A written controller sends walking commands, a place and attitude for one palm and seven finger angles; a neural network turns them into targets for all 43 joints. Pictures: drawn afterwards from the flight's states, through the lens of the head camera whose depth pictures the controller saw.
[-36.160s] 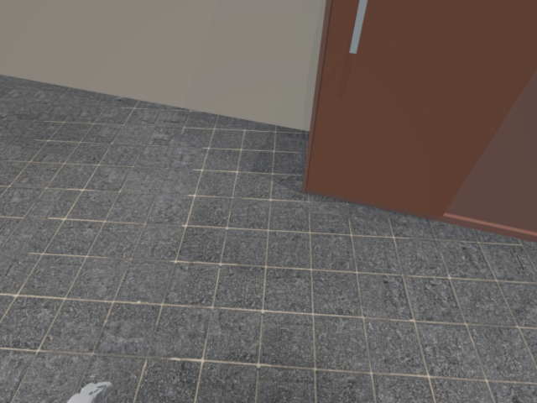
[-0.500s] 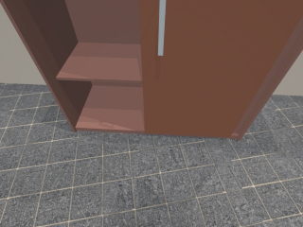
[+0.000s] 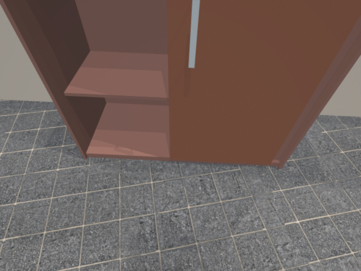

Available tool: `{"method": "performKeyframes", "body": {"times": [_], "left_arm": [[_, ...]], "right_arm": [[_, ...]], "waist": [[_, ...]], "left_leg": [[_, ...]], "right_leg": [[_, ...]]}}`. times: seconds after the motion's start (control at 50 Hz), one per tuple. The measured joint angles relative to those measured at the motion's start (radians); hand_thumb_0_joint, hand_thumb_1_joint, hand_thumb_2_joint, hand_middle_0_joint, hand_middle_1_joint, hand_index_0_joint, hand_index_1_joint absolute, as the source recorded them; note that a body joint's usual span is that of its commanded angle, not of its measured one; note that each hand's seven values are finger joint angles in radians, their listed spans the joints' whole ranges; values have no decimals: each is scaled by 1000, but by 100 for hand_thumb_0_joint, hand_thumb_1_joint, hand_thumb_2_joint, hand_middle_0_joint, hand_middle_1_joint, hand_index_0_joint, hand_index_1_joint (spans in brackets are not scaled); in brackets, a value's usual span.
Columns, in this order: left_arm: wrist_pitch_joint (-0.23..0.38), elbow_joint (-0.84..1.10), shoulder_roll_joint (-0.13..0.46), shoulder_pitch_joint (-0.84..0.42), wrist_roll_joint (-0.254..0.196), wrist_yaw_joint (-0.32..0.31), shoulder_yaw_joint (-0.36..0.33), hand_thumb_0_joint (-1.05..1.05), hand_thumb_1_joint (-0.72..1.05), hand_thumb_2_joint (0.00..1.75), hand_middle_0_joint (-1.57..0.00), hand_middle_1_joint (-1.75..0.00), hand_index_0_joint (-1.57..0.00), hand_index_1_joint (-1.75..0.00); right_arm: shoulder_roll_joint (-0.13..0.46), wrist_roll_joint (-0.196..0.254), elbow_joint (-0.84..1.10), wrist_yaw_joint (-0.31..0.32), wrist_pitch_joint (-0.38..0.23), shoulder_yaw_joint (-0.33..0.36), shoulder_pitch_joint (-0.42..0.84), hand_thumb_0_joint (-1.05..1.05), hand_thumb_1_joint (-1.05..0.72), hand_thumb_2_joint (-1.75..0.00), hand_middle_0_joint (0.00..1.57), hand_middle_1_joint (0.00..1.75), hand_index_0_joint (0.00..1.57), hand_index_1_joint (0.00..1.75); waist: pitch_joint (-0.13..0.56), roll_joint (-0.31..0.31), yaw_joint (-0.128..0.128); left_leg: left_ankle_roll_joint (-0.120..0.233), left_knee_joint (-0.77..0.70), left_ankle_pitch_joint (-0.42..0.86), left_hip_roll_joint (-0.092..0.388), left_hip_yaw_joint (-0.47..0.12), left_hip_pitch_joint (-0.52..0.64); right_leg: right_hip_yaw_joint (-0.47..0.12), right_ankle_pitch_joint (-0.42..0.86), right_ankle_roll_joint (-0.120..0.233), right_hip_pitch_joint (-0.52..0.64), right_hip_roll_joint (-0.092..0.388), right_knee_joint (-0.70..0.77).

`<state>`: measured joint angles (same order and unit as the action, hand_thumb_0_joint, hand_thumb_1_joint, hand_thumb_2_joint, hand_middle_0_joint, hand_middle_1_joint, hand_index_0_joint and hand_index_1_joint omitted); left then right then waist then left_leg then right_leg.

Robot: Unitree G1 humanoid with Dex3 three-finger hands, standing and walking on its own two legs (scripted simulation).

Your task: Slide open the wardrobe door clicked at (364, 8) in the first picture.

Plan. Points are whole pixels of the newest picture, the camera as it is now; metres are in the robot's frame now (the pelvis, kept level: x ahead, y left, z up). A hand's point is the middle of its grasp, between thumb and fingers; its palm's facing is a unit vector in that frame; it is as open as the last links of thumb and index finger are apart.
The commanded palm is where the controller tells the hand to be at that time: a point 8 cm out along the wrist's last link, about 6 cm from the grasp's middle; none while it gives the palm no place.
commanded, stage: look to check the result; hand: left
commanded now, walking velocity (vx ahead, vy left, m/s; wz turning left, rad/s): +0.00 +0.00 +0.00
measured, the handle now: (193, 33) +0.85 +0.00 +0.13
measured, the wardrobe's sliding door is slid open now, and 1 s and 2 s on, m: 0.57 0.57 0.57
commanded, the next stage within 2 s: stand and wait in 0.56 s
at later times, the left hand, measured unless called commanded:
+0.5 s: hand out of the picture +0.00 +0.19 -0.18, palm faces +0.00 -0.98 -0.21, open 7.3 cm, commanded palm none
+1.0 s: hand out of the picture +0.05 +0.22 -0.16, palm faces -0.01 -0.96 -0.29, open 7.3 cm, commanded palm none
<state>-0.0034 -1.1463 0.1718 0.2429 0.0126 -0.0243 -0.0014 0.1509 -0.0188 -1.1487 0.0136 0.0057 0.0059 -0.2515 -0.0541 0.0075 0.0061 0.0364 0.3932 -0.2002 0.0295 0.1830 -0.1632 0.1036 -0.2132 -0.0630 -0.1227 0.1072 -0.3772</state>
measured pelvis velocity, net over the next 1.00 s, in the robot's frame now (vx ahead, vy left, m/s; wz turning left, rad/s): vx -0.01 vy -0.01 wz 0.01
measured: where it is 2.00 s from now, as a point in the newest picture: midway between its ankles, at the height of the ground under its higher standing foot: outside the picture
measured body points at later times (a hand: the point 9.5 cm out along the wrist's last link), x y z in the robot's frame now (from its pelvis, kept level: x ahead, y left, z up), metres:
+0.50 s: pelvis -0.01 +0.00 +0.00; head +0.01 +0.00 +0.45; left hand +0.00 +0.24 -0.16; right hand +0.01 -0.24 -0.16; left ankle +0.01 +0.09 -0.74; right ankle -0.01 -0.16 -0.74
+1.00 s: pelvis -0.01 -0.01 +0.00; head +0.01 -0.01 +0.45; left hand +0.05 +0.27 -0.14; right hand +0.05 -0.29 -0.14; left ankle +0.01 +0.09 -0.74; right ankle -0.01 -0.16 -0.74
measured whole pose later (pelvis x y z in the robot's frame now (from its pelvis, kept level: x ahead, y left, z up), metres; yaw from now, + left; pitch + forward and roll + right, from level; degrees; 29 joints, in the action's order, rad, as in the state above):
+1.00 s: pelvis -0.01 -0.01 +0.00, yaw +0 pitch -2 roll +0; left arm 0.01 -1.13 0.28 0.14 0.02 0.00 -0.01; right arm 0.28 -0.01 -1.14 0.00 0.00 0.02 -0.14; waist -0.06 0.00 0.01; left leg 0.02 0.35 -0.16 0.04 0.17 -0.16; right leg 0.12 -0.18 -0.04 -0.12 0.09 -0.34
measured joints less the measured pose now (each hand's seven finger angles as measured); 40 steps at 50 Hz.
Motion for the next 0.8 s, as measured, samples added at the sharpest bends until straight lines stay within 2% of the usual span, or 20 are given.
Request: {"method": "performKeyframes", "body": {"times": [0.4, 0.8], "left_arm": [[0, -2, 9, 2, 5, 2, -5, 0, 91, 90, -20, -30, -20, -30], [9, 16, 69, -68, 5, 13, -11, 0, 91, 90, -20, -30, -20, -30]], "right_arm": [[20, 2, 11, 0, -1, 11, 20, 1, -91, -90, 20, 30, 20, 30], [83, 3, 11, -9, -3, 16, 70, 1, -91, -90, 20, 30, 20, 30]], "waist": [[-9, -4, -3], [-10, -10, 3]], "left_leg": [[6, 2, 9, -3, 3, -10], [-5, -25, 29, 5, -4, -3]], "right_leg": [[-4, 7, -1, -14, 4, -9], [4, 20, 11, -7, -9, 14]]}}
